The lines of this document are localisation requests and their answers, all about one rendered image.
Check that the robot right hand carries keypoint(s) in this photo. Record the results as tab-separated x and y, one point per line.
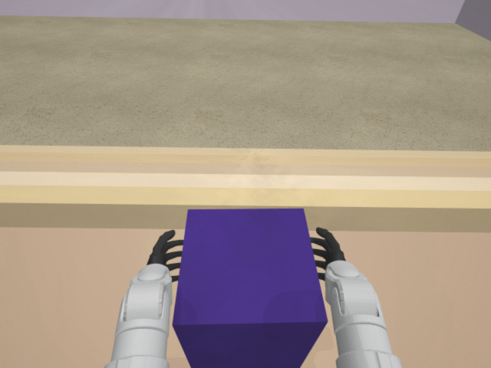
332	253

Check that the robot left forearm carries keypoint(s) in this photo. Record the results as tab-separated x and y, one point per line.
144	321

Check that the carton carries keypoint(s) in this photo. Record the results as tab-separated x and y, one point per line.
248	294

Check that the robot right forearm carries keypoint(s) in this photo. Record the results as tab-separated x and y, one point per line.
358	320

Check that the robot left hand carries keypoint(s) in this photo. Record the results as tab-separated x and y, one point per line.
159	255

